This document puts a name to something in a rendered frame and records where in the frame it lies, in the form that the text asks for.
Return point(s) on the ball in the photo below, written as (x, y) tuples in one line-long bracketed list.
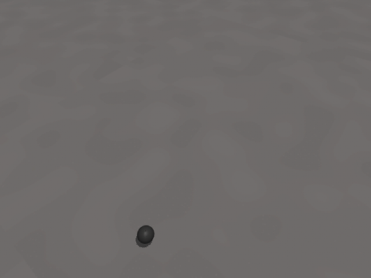
[(145, 234)]

